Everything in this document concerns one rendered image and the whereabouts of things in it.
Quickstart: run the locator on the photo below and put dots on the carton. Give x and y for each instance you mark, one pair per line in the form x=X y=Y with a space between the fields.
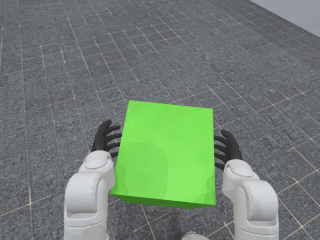
x=166 y=156

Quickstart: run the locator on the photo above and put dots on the robot left hand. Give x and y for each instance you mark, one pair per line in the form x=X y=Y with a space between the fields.
x=101 y=138

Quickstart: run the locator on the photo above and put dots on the right robot forearm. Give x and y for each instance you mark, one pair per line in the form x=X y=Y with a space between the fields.
x=255 y=202

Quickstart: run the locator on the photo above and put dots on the robot right hand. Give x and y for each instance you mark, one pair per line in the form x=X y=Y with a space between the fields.
x=231 y=150

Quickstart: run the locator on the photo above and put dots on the left robot forearm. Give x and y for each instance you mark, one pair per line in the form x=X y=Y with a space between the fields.
x=86 y=198

